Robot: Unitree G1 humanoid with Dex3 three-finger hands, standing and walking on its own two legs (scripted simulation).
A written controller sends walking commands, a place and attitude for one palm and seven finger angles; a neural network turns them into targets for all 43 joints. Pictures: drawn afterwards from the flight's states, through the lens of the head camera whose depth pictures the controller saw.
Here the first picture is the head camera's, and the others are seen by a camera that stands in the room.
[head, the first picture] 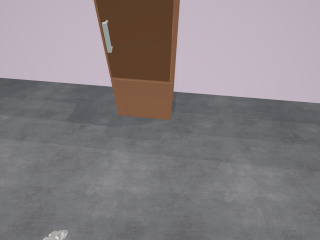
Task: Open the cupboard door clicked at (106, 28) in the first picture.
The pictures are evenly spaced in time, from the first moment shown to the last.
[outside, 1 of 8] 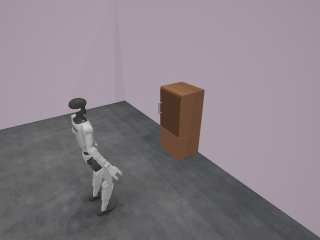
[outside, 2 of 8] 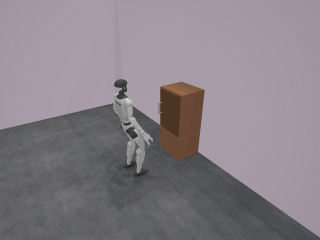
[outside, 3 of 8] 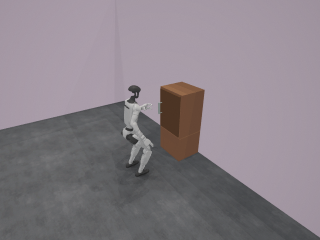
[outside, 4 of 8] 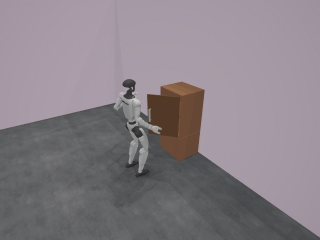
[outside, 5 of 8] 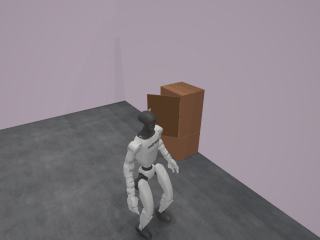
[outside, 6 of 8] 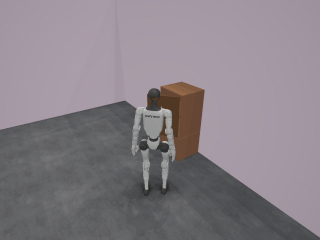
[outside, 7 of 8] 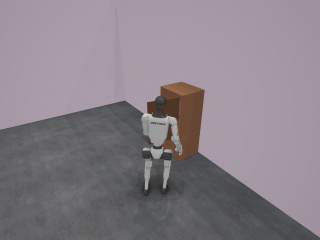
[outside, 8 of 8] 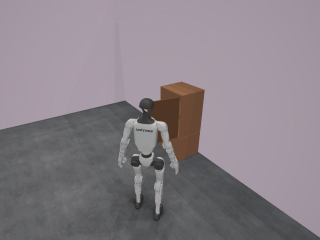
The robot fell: no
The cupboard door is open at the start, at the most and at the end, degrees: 0 79 79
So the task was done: yes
